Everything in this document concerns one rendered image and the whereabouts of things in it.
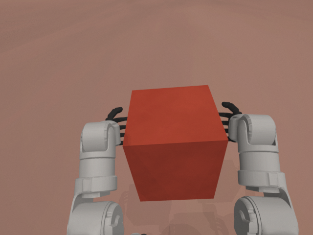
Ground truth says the robot right forearm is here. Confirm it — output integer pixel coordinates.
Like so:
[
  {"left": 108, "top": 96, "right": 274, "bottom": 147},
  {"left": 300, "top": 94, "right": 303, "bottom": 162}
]
[{"left": 228, "top": 114, "right": 299, "bottom": 231}]

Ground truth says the robot right upper arm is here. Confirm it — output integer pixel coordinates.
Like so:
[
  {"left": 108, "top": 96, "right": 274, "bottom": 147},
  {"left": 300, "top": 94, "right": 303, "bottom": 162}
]
[{"left": 234, "top": 196, "right": 298, "bottom": 235}]

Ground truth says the carton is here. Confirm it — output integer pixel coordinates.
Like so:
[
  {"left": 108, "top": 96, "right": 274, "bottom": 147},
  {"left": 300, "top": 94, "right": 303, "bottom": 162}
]
[{"left": 123, "top": 85, "right": 228, "bottom": 202}]

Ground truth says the robot left hand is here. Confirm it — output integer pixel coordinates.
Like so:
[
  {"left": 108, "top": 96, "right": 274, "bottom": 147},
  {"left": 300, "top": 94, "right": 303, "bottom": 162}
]
[{"left": 106, "top": 107, "right": 127, "bottom": 145}]

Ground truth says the robot left upper arm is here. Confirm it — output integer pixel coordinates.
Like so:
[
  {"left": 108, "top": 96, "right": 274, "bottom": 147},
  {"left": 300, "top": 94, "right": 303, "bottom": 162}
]
[{"left": 67, "top": 201, "right": 124, "bottom": 235}]

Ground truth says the robot right hand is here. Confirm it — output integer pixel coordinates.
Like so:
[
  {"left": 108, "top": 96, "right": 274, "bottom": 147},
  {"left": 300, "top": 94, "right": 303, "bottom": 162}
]
[{"left": 219, "top": 102, "right": 242, "bottom": 142}]

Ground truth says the robot left forearm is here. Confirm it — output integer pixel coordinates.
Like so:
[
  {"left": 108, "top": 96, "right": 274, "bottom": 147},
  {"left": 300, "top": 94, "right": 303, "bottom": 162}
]
[{"left": 67, "top": 120, "right": 121, "bottom": 231}]

